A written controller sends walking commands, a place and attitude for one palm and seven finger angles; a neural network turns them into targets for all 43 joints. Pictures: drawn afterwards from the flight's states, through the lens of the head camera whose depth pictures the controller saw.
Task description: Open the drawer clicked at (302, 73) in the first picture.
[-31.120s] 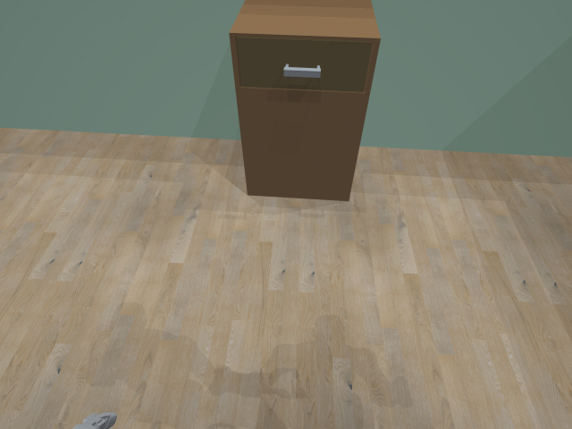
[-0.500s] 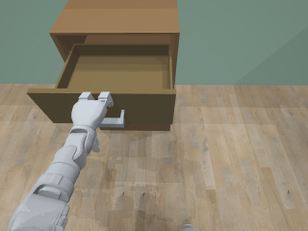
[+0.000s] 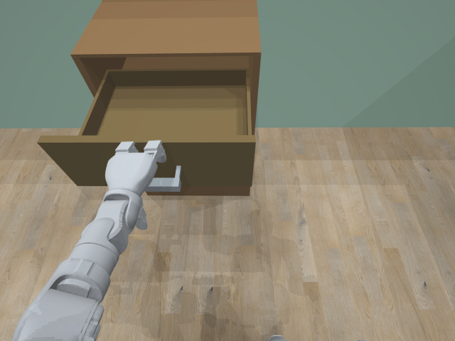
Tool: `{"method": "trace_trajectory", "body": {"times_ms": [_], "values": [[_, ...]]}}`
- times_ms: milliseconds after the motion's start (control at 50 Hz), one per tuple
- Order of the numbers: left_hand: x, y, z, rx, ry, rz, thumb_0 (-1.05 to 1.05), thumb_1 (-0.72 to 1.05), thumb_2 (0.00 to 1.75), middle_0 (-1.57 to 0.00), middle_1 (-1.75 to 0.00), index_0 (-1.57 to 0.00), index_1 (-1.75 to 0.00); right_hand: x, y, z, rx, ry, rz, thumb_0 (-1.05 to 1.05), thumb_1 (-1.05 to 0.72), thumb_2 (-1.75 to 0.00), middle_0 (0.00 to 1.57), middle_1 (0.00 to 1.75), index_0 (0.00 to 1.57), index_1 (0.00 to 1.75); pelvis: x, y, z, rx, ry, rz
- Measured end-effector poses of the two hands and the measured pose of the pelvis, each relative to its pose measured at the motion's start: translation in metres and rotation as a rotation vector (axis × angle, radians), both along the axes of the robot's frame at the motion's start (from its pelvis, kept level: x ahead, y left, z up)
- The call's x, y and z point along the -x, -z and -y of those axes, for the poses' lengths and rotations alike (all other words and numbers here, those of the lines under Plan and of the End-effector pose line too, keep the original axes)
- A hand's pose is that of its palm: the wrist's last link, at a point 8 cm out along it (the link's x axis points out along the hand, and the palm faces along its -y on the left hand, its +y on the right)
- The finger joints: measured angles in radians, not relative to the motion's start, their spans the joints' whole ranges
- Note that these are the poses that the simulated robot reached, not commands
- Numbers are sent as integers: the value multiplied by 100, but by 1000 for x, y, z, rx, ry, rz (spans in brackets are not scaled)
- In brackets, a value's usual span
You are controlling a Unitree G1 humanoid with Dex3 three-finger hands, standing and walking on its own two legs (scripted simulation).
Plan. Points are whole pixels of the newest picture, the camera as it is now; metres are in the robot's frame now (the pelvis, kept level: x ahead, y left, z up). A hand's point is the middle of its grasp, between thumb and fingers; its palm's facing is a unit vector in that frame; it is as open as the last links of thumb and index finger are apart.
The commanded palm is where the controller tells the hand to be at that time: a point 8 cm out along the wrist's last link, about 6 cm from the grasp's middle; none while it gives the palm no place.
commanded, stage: move the hooked fingers above the handle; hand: left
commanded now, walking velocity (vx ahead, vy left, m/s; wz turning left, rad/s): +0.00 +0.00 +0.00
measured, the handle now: (153, 177) +0.47 +0.18 -0.07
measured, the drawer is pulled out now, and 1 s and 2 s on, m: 0.30 0.30 0.30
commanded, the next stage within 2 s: lower the fingers behind the handle in 0.22 s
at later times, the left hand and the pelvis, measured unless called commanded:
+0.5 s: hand (139, 187) +0.41 +0.19 -0.01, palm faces -0.07 -0.05 -1.00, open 13.8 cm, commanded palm +0.38 +0.19 +0.04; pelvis +0.00 +0.00 +0.00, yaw +0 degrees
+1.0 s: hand (143, 197) +0.40 +0.19 -0.05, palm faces -0.06 -0.06 -1.00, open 13.8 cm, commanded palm +0.38 +0.19 +0.00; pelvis -0.01 +0.01 -0.02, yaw +0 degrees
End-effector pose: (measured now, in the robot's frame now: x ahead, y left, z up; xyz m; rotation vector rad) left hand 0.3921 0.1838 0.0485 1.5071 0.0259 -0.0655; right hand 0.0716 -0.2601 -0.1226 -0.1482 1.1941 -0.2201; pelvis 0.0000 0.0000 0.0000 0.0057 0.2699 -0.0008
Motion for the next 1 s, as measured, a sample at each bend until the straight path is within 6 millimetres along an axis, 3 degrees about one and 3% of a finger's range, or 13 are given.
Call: {"method": "trace_trajectory", "body": {"times_ms": [300,440,680,1000], "values": [[7,0,3,-7,11,20,-1,-49,30,-32,-120,-32,-120,-24,0,-5,-7,-37,55,1,-90,-90,20,30,20,30,2,2,-1,0,-11,8],[0,-2,-4,-11,-16,18,-1,-49,30,-32,-120,-32,-120,-15,2,-9,-18,-23,39,1,-90,-90,20,30,20,30,2,3,-1,0,-4,-3],[12,25,-6,8,38,11,-1,-49,30,-32,-120,-32,-120,10,12,-3,13,-14,-38,1,-90,-90,20,30,20,30,5,13,-5,5,-9,-39],[5,42,-8,-1,-6,-3,-1,-49,30,-32,-120,-32,-120,19,22,-11,6,2,-38,1,-90,-90,20,30,20,30,12,22,-8,8,-4,-69]]}}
